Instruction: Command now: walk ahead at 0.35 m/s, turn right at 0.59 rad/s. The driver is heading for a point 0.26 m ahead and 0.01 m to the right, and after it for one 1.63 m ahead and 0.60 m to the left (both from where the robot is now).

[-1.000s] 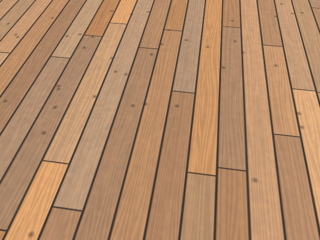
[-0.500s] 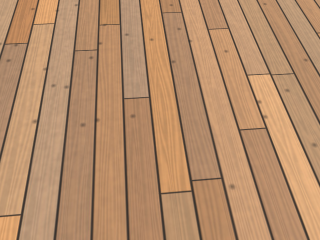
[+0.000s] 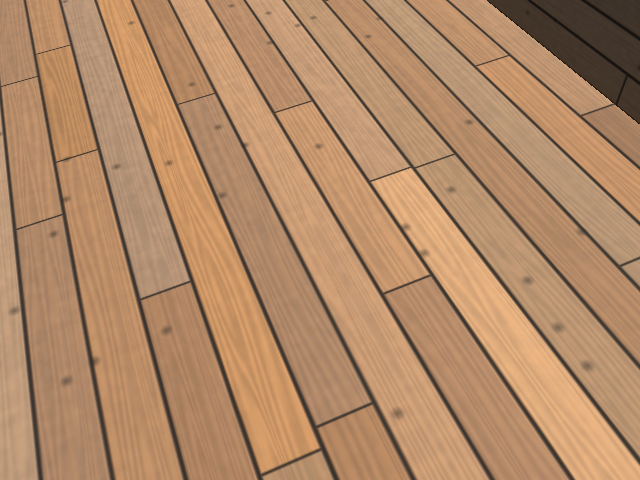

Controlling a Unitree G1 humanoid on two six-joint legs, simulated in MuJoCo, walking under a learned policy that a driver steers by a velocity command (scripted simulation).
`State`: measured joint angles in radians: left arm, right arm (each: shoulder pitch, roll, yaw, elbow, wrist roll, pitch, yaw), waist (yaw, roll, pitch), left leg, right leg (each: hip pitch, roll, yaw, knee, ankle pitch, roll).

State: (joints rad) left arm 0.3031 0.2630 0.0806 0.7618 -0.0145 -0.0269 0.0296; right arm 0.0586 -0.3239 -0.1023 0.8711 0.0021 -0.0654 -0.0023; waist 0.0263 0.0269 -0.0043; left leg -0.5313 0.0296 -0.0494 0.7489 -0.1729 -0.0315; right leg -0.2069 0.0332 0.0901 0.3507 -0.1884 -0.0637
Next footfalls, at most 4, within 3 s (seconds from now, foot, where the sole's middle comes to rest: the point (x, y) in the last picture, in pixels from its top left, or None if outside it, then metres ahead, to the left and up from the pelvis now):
0.22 left None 0.18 0.15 -0.79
0.66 right None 0.49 -0.05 -0.79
1.16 left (233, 401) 0.66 0.30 -0.79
1.70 right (250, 268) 1.04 0.30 -0.79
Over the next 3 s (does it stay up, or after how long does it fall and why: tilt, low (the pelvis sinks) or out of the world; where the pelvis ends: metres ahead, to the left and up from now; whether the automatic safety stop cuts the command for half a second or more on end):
stays up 1.46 0.57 -0.01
